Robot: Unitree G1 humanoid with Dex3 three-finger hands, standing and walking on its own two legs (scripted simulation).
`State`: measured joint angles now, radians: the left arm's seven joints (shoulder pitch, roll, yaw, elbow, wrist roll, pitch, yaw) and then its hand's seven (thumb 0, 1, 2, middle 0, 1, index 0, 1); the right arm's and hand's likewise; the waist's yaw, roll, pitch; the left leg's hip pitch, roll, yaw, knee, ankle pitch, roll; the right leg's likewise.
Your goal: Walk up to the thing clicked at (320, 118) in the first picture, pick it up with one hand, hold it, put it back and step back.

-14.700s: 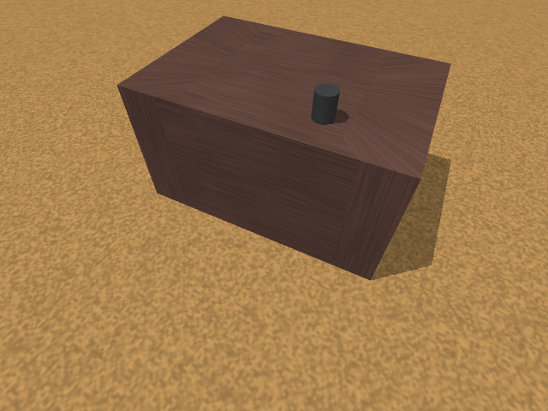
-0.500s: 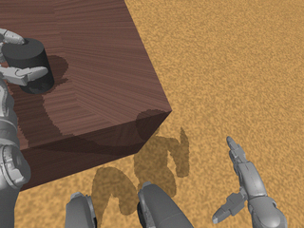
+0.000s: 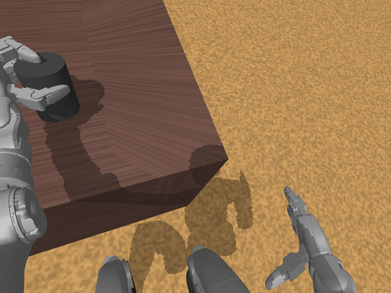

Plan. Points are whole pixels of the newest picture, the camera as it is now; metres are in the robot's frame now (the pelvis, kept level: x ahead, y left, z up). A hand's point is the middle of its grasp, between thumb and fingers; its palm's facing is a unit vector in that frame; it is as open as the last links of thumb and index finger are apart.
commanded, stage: settle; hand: left
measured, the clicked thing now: (50, 88) +0.54 +0.17 +0.02
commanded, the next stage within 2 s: lift in 0.06 s
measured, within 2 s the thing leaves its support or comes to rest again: neither
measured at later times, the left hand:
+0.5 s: hand (28, 71) +0.53 +0.18 +0.08, palm faces +0.14 -0.99 -0.04, open 8.2 cm
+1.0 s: hand (5, 101) +0.42 +0.18 +0.15, palm faces +0.17 -0.99 -0.04, open 8.0 cm
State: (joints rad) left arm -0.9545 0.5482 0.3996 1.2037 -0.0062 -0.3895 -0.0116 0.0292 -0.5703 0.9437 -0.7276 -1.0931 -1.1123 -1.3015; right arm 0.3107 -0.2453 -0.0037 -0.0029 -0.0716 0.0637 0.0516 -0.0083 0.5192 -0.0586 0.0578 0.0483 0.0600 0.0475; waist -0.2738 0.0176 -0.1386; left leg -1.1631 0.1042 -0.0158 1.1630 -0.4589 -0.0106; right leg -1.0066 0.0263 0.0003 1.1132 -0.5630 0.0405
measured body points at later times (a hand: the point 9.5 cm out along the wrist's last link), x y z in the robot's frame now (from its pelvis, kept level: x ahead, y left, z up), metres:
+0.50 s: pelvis +0.01 +0.00 +0.02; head +0.14 +0.03 +0.45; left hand +0.51 +0.24 +0.09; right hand +0.17 -0.26 +0.00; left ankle +0.03 +0.13 -0.64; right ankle -0.03 -0.15 -0.64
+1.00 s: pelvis +0.00 +0.00 +0.05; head +0.04 +0.00 +0.50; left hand +0.40 +0.23 +0.16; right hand +0.16 -0.27 +0.01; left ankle +0.03 +0.13 -0.64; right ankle -0.03 -0.15 -0.64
